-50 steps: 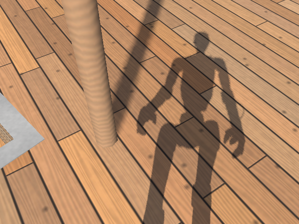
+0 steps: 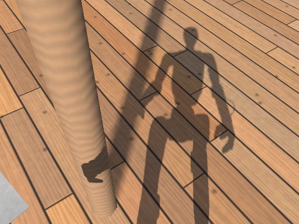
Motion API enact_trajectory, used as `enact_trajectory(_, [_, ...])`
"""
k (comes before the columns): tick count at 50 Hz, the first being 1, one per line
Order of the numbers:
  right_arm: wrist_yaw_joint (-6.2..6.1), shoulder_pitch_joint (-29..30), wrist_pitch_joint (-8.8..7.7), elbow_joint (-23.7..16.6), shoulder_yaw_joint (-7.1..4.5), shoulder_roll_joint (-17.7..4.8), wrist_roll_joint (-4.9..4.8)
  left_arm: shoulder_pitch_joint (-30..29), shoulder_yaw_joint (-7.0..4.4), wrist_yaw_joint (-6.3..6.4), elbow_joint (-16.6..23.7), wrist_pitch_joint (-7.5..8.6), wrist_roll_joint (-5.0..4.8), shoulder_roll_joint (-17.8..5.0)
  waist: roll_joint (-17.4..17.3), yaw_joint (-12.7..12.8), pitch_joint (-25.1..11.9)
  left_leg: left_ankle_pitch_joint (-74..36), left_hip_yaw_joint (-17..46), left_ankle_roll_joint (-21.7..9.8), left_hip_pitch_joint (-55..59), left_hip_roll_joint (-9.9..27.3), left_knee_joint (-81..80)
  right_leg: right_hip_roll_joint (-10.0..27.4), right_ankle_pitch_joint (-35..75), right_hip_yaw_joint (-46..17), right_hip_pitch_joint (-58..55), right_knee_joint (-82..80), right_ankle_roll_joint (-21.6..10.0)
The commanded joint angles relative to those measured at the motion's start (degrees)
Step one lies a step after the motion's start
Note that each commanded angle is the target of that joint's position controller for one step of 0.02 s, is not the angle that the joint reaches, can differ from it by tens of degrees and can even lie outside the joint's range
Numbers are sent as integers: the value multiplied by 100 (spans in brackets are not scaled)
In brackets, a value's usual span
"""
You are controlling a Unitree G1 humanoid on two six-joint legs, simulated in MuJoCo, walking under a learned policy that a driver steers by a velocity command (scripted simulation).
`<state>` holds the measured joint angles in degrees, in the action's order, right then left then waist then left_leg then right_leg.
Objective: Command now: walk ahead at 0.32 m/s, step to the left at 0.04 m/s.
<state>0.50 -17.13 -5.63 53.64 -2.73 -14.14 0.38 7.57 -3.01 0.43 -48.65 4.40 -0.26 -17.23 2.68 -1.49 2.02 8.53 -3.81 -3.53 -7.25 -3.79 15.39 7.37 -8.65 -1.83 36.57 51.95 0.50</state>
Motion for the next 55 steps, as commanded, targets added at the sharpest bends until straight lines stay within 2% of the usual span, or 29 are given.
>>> enact_trajectory(1, [-88,278,-45,-275,-177,-971,-26,-30,12,-1,297,2,14,-116,-575,151,-146,-2589,381,-872,-555,1232,-604,-177,892,211,-865,-1117,103])
enact_trajectory(5, [-149,104,121,-1,-182,-986,-38,-276,-67,68,572,50,-14,-301,-750,170,-352,-2775,443,-790,-22,1318,-96,-352,970,135,-1287,-1799,-10])
enact_trajectory(6, [-196,347,351,40,-216,-1076,-124,347,-153,115,410,87,78,-549,-1046,621,-361,-2675,160,-578,-20,808,811,-686,891,473,-1710,-2181,-145])
enact_trajectory(7, [-208,192,451,15,-161,-845,-116,763,-213,147,190,133,125,-691,-709,647,-647,-2270,94,-340,-207,533,1447,-788,1886,667,-2450,-2603,-205])
enact_trajectory(8, [-223,-91,464,-34,-94,-619,18,1000,-284,178,178,170,198,-991,28,593,-979,-826,42,23,-881,150,2474,-2,4336,-71,-3483,-2528,-375])
enact_trajectory(9, [-215,-341,481,-102,-10,-401,124,1298,-276,261,283,104,362,-1289,1423,542,-1377,2971,151,388,-2125,-444,4461,1811,6752,-2063,-4439,-2612,-1417])
enact_trajectory(10, [-159,-773,518,107,-102,-698,30,1384,-170,287,359,25,271,-1033,1149,518,-2208,3652,1423,455,-2013,-514,5731,2101,6880,-2461,-4445,-2404,-1828])
enact_trajectory(11, [-141,-763,584,-11,-177,-987,-136,929,-226,289,480,-68,91,-1126,1013,298,-2119,3219,1459,499,-2618,-420,6350,2161,5033,-2391,-4266,-2656,-1998])
enact_trajectory(13, [-275,18,819,-148,-263,-1196,-83,247,-160,408,583,-246,50,-779,436,293,-1183,2100,1153,594,-2822,167,6161,1483,491,-2022,-2830,-3487,-1437])
enact_trajectory(14, [-268,7,942,-143,-279,-1160,-38,-76,-87,414,613,-286,109,-659,525,133,-848,1783,906,675,-2230,179,6020,1092,-161,-1492,-1903,-3733,-1184])
enact_trajectory(16, [-196,-299,1017,-173,-194,-814,-5,-414,-113,388,620,-315,174,-765,888,-132,-596,1464,492,745,-1518,73,5267,580,-206,-653,-1223,-3910,-928])
enact_trajectory(19, [-225,-253,978,-192,-100,-628,-22,-238,-174,383,526,-298,125,-831,950,44,-623,1528,371,716,-1143,156,3825,589,-51,-566,-1546,-3932,-1065])
enact_trajectory(22, [-211,-248,950,-212,-124,-810,-31,-148,-252,416,458,-347,38,-1018,1089,158,-722,1336,402,557,-779,303,2759,916,-475,-1032,-1841,-4056,-1139])
enact_trajectory(25, [-127,-776,947,28,-218,-927,-59,-166,-292,435,396,-437,-83,-1102,926,-64,-534,618,143,136,-56,266,1271,825,-1097,-999,-1574,-4032,-889])
enact_trajectory(26, [-92,-830,954,76,-231,-917,-59,-83,-260,423,355,-455,-86,-962,688,-91,-426,657,238,-66,112,247,828,577,-1304,-775,-1425,-3706,-700])
enact_trajectory(27, [-72,-832,960,29,-271,-1106,-37,135,-188,387,304,-472,-46,-662,-275,-38,-368,958,1158,-373,260,874,59,84,-1768,-227,-1070,-2623,-361])
enact_trajectory(28, [-69,-535,997,-96,-402,-1736,37,0,-112,360,550,-411,62,-264,-1988,175,-119,1031,2462,-1056,-353,1824,-350,-924,-2275,801,-346,-1357,13])
enact_trajectory(29, [-74,-342,918,-291,-323,-1570,255,-562,-219,426,619,-395,-95,-576,-1870,-129,176,1590,2588,-1374,-1228,1852,-666,-870,-2361,360,-480,-269,-82])
enact_trajectory(30, [-148,-29,791,-347,-181,-1111,272,-504,-273,402,566,-409,-121,-693,-1292,39,225,1279,2312,-1220,-1173,1711,-555,-840,-2132,183,-519,428,-183])
enact_trajectory(32, [-268,360,664,-346,-72,-893,40,-64,-237,350,340,-420,83,-483,-1124,357,29,-76,1711,-868,-592,1369,-222,-727,-1639,130,-441,1016,-169])
enact_trajectory(35, [-332,-45,606,-192,60,-619,54,-106,-137,273,224,-345,-10,-347,-914,242,-111,-1407,1367,-874,326,1356,88,-797,-1410,54,-259,824,-224])
enact_trajectory(40, [-457,-214,655,-115,-75,-1127,41,-761,-2,78,512,-336,-80,-359,-926,-35,-179,-2291,1436,-1092,966,1802,302,-817,-1755,254,-753,-660,-268])
enact_trajectory(44, [-513,-74,745,-220,-189,-1223,-45,-798,3,32,612,-425,-139,-360,-614,-64,-209,-3248,1505,-1209,1166,2095,410,-730,-1805,415,-926,-982,-267])
enact_trajectory(47, [-540,216,752,-294,-263,-1316,-32,-784,-54,28,694,-460,-123,-308,-539,37,-280,-3670,1209,-1179,1063,2057,518,-650,-1686,569,-1281,-1157,-254])
enact_trajectory(51, [-494,643,818,-439,-338,-1259,-75,-255,-178,36,589,-496,-98,-352,-571,434,-491,-3442,501,-729,589,1561,1199,-785,-395,791,-2302,-2499,-383])
enact_trajectory(52, [-478,679,795,-496,-361,-1252,-57,76,-280,49,566,-506,-44,-602,-284,596,-643,-2733,245,-375,8,1177,1867,-493,539,192,-3055,-2872,-624])
enact_trajectory(53, [-471,944,742,-762,-321,-1069,137,357,-451,94,643,-502,55,-1289,907,604,-703,-420,-196,119,-1493,313,3220,717,2901,-1642,-3972,-2925,-1254])
enact_trajectory(54, [-423,1103,707,-911,-263,-884,204,395,-395,93,700,-455,196,-1275,1440,695,-1040,3169,493,398,-2406,-279,4474,1717,3284,-3136,-4011,-3424,-2355])
enact_trajectory(55, [-313,786,759,-771,-380,-1120,51,9,-341,65,783,-378,135,-1030,600,372,-930,3028,878,514,-2452,41,5361,1571,3029,-2627,-3745,-3388,-2232])
